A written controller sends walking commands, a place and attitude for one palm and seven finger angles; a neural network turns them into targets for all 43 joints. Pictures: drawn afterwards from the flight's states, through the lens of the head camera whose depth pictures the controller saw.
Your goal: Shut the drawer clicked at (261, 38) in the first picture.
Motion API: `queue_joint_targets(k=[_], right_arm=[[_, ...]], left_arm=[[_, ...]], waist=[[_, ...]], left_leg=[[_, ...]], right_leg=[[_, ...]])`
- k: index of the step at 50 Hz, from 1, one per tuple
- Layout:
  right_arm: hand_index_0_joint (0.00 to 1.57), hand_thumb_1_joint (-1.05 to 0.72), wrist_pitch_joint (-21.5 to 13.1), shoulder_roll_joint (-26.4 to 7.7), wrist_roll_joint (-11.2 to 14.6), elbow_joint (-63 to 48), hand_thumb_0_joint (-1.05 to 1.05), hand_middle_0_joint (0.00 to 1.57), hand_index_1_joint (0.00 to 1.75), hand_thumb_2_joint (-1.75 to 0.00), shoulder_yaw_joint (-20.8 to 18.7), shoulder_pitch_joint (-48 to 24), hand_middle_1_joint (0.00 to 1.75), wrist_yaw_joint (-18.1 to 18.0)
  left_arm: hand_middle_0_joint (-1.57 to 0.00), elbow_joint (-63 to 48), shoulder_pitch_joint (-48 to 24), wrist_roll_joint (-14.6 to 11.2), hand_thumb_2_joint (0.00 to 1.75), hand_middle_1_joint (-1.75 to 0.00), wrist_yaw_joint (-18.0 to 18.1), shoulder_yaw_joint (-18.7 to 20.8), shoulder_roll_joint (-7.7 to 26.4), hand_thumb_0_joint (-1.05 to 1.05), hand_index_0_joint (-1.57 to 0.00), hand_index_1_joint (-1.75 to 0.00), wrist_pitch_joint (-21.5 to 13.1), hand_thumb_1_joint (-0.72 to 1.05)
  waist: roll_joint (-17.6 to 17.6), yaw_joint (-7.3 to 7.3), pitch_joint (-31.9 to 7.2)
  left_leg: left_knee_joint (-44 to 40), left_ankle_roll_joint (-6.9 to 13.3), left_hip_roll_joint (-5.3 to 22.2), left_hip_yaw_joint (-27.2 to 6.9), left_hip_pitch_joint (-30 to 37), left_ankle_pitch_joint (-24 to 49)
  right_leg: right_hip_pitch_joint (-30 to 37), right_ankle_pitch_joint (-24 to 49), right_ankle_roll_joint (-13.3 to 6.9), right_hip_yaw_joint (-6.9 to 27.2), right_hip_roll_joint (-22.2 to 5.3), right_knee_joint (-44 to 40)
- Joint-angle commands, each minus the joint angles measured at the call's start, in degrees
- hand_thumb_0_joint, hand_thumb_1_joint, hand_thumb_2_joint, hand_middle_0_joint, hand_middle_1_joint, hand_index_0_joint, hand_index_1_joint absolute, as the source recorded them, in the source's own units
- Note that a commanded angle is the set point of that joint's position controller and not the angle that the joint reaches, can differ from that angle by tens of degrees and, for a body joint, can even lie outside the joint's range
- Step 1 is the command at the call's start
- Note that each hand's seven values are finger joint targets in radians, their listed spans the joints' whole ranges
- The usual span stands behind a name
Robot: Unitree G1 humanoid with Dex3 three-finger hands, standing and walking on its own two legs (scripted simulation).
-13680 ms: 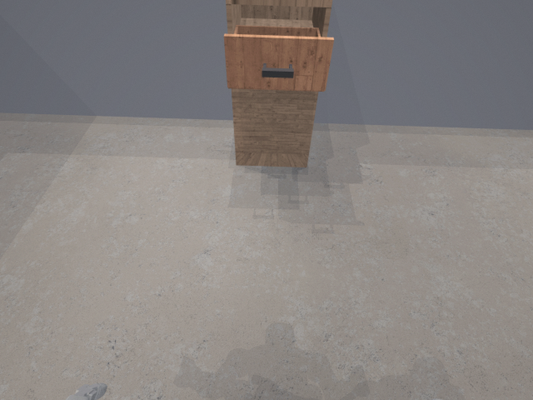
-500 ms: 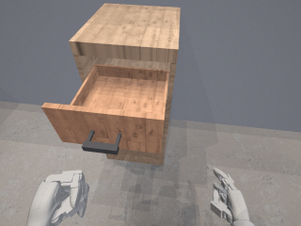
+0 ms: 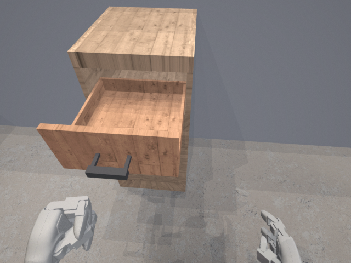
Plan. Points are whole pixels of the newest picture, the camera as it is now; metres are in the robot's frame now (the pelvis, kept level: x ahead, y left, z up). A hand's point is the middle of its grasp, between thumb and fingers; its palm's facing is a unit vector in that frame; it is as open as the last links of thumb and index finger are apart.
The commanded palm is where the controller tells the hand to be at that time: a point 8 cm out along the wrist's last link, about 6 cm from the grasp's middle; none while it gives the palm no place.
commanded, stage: bring the fist close to the handle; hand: left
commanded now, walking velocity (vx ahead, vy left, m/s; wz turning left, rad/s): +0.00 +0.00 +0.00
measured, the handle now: (110, 165) +0.36 +0.20 +0.00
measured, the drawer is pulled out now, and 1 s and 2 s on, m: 0.28 0.28 0.28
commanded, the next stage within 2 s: push the drawer shut in 1.46 s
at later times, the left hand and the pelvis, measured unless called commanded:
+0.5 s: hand (100, 219) +0.20 +0.17 +0.06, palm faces +0.01 -1.00 -0.08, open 3.3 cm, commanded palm +0.16 +0.22 +0.06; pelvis +0.00 -0.02 -0.01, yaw +1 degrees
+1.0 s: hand (114, 212) +0.23 +0.16 +0.01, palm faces -0.03 -1.00 -0.06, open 3.3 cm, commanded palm +0.21 +0.22 +0.01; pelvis +0.00 -0.01 -0.04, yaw +0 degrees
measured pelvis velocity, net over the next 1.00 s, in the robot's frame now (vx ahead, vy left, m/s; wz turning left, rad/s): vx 0.00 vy -0.01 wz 0.00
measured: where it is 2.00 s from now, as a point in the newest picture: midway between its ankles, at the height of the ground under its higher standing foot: outside the picture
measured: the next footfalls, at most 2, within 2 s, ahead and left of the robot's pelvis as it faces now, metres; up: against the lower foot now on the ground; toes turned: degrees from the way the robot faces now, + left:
none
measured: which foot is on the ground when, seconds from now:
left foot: down 0.00-1.00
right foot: down 0.00-1.00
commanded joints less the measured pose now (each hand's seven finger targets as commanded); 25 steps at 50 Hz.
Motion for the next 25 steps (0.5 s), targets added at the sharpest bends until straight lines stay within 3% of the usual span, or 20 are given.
queue_joint_targets(k=[1,3,7,8,13,16,18,21,25], right_arm=[[0.20,-0.90,-4.1,-6.0,0.3,-9.7,0.00,0.20,0.30,-0.90,-2.9,-7.2,0.30,-0.7],[0.20,-0.90,-4.3,-5.8,0.4,-9.7,0.00,0.20,0.30,-0.90,-3.0,-6.8,0.30,-0.8],[0.20,-0.90,-4.0,-6.1,0.1,-8.0,0.00,0.20,0.30,-0.90,-2.9,-6.4,0.30,-1.2],[0.20,-0.90,-4.0,-6.1,0.2,-7.8,0.00,0.20,0.30,-0.90,-3.2,-6.6,0.30,-1.3],[0.20,-0.90,-4.5,-6.4,-0.1,-7.5,0.00,0.20,0.30,-0.90,-3.3,-6.0,0.30,-1.0],[0.20,-0.90,-4.1,-6.6,-0.3,-6.3,0.00,0.20,0.30,-0.90,-3.5,-6.3,0.30,-1.1],[0.20,-0.90,-3.8,-6.2,-0.3,-6.3,0.00,0.20,0.30,-0.90,-3.6,-6.3,0.30,-1.2],[0.20,-0.90,-3.7,-6.7,-0.3,-5.9,0.00,0.20,0.30,-0.90,-3.4,-6.6,0.30,-1.2],[0.20,-0.90,-3.4,-7.1,-0.5,-6.1,0.00,0.20,0.30,-0.90,-3.9,-5.8,0.30,-1.1]], left_arm=[[-1.40,-10.9,-0.2,-1.4,0.90,-1.60,-0.2,5.2,6.1,0.00,-1.40,-1.60,-3.8,0.90],[-1.40,-10.5,0.3,-2.0,0.90,-1.60,-0.5,6.2,6.4,0.00,-1.40,-1.60,-4.1,0.90],[-1.40,-5.0,-3.7,-2.7,0.90,-1.60,-1.8,6.0,5.3,0.00,-1.40,-1.60,-5.5,0.90],[-1.40,-3.2,-3.3,-3.2,0.90,-1.60,-2.2,7.4,6.1,0.00,-1.40,-1.60,-5.8,0.90],[-1.40,-2.3,-5.5,-3.2,0.90,-1.60,-4.6,6.9,6.3,0.00,-1.40,-1.60,-8.3,0.90],[-1.40,0.3,-8.4,-3.4,0.90,-1.60,-4.9,9.8,8.9,0.00,-1.40,-1.60,-9.6,0.90],[-1.40,2.9,-8.0,-4.0,0.90,-1.60,-5.4,10.2,8.0,0.00,-1.40,-1.60,-10.4,0.90],[-1.40,4.3,-11.8,-4.0,0.90,-1.60,-5.8,8.9,7.4,0.00,-1.40,-1.60,-11.1,0.90],[-1.40,7.4,-11.9,-4.0,0.90,-1.60,-6.4,9.0,7.4,0.00,-1.40,-1.60,-11.1,0.90]], waist=[[-1.6,0.70,-2.2],[-1.5,0.84,-2.8],[-2.8,-0.54,-0.1],[-3.9,-0.24,-0.3],[-0.7,-0.51,-5.1],[-2.1,-0.91,-5.2],[-2.5,-0.54,-5.1],[-1.5,-1.33,-4.9],[-2.2,-1.03,-8.1]], left_leg=[[-10.1,-1.1,0.4,-4.0,0.6,9.8],[-9.6,-1.0,0.2,-3.5,0.7,10.1],[-8.3,-0.9,-0.2,-3.3,-0.8,9.4],[-7.9,-1.0,-0.3,-3.1,-1.6,9.0],[-6.1,-0.7,-0.7,-2.7,-0.8,12.5],[-4.9,-0.8,-0.7,-2.8,-2.6,12.8],[-4.6,-1.0,-0.8,-2.6,-3.6,12.6],[-4.0,-0.8,-0.8,-2.8,-3.8,12.3],[-3.3,-0.8,-0.8,-2.7,-4.2,14.0]], right_leg=[[3.5,5.1,0.5,3.2,0.3,-9.2],[3.9,5.5,0.6,3.9,0.2,-9.7],[2.2,4.6,0.9,5.2,0.0,-10.8],[2.4,3.7,1.0,5.8,-0.1,-11.1],[3.9,9.1,1.1,6.9,-0.8,-9.7],[3.9,9.7,1.3,7.6,-1.1,-9.5],[4.0,9.3,1.5,8.2,-1.4,-9.4],[2.4,8.8,1.3,7.8,-1.2,-8.7],[3.0,11.8,1.5,7.5,-1.3,-6.8]])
